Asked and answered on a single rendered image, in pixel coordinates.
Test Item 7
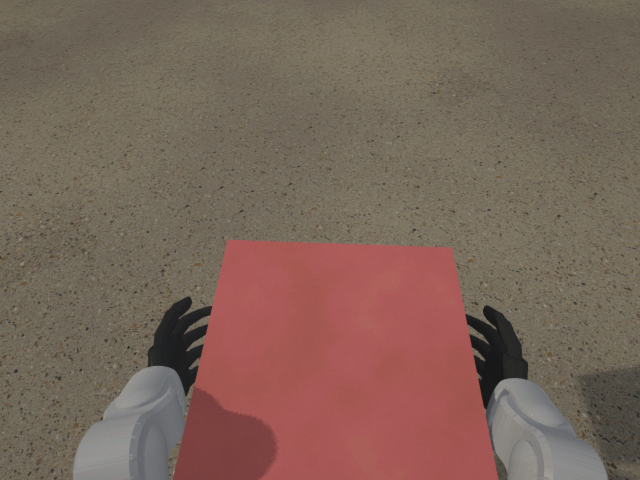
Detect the left robot hand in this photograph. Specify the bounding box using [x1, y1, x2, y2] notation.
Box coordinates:
[148, 297, 212, 397]

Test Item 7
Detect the robot left forearm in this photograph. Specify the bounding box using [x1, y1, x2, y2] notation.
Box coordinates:
[73, 366, 187, 480]

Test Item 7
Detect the carton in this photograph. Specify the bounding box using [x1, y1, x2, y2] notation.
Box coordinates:
[173, 240, 498, 480]

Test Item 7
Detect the right robot hand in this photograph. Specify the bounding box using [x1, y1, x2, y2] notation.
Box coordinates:
[465, 305, 528, 410]

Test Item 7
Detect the robot right forearm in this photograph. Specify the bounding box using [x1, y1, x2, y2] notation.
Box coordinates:
[486, 378, 609, 480]

